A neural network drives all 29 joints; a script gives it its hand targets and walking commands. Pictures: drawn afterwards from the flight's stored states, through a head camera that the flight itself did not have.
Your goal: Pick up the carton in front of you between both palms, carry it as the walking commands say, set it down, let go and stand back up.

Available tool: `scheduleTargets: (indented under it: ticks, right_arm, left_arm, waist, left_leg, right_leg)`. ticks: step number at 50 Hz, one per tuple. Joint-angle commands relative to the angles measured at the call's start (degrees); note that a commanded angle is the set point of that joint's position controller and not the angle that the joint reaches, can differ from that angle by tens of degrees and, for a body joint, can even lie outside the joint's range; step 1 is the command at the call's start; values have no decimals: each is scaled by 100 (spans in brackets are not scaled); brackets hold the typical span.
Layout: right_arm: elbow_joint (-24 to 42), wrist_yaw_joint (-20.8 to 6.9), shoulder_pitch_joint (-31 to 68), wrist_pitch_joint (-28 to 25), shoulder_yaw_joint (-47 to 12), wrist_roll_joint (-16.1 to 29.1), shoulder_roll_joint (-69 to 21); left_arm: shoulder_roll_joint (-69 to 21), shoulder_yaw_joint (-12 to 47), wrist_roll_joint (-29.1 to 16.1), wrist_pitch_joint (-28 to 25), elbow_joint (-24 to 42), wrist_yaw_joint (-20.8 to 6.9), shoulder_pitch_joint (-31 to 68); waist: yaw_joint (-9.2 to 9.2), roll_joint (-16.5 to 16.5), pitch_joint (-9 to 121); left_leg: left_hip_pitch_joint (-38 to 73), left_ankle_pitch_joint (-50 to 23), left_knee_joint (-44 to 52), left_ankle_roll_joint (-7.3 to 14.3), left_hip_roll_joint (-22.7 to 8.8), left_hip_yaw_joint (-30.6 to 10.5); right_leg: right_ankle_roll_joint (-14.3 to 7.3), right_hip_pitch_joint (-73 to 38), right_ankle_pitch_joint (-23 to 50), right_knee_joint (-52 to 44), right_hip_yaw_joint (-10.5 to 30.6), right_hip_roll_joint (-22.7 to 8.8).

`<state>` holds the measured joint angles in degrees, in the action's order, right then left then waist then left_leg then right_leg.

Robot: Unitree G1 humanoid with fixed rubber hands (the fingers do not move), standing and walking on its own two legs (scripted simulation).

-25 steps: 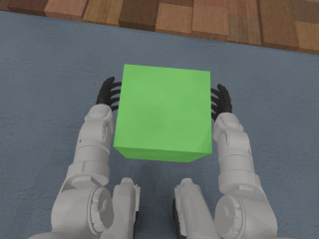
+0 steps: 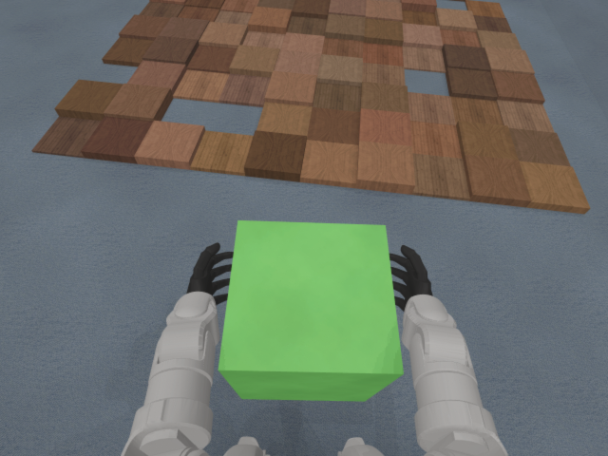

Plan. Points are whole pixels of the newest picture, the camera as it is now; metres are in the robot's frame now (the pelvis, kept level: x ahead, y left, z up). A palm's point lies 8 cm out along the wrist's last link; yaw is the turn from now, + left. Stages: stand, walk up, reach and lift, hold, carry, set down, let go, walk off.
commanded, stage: reach and lift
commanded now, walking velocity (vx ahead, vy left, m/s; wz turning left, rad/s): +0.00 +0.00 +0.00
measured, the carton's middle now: (307, 319) +0.34 +0.00 -0.09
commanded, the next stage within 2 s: hold in 1.32 s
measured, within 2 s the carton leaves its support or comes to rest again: neither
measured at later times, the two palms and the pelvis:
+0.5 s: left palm (180, 294) +0.30 +0.15 +0.08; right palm (442, 289) +0.31 -0.15 +0.08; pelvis +0.01 +0.00 +0.05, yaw +0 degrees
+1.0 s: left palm (178, 280) +0.31 +0.15 +0.09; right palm (442, 278) +0.32 -0.15 +0.09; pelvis +0.02 +0.00 +0.06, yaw +0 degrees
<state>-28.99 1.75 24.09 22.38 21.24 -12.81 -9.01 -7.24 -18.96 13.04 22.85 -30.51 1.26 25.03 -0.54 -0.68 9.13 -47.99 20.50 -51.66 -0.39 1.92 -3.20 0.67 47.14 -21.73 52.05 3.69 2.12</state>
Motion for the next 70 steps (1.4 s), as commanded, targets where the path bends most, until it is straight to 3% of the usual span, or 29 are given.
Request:
scheduleTargets:
  ticks: [1,12,22,31,51,66,70]
  right_arm:
    - [-262,-1415,2729,93,-3552,853,-5892]
    - [461,-1445,1827,743,-3886,979,-5800]
    - [152,-1593,2263,1126,-3137,655,-5560]
    - [351,-1636,2694,1088,-3318,715,-5641]
    - [1110,-1576,1760,1315,-3602,882,-5320]
    - [1437,-1519,1691,1525,-3751,1010,-5342]
    - [1907,-1480,1531,1679,-4091,1209,-5372]
  left_arm:
    - [-5889,3351,-890,10,-49,-1406,2712]
    - [-5710,3733,-1069,660,832,-1444,1933]
    - [-5539,2986,-729,1063,552,-1601,2351]
    - [-5698,3190,-805,1039,735,-1616,2751]
    - [-5559,3448,-981,1297,1435,-1463,1751]
    - [-5415,3585,-1080,1490,1770,-1473,1725]
    - [-5452,3953,-1300,1634,2239,-1452,1592]
  waist:
    - [55,71,2534]
    - [42,18,1305]
    - [65,8,-60]
    - [56,57,481]
    - [56,82,520]
    - [73,36,376]
    - [29,42,661]
  left_leg:
    - [2395,-1721,1040,110,487,-143]
    - [3868,-2119,2360,66,357,-128]
    - [3934,-668,2880,145,296,-46]
    - [4258,-920,2877,106,299,-30]
    - [4827,-2234,3148,20,321,-118]
    - [4852,-2079,3233,33,339,-89]
    - [5064,-2476,3260,7,334,-117]
  right_leg:
    - [-51,-1911,1699,-1119,110,479]
    - [-32,-3569,2219,-2458,146,320]
    - [-123,-3534,741,-3004,78,217]
    - [-108,-3810,958,-2965,35,251]
    - [-73,-4350,2181,-3183,68,329]
    - [-37,-4469,2161,-3293,97,296]
    - [-16,-4696,2600,-3348,119,295]
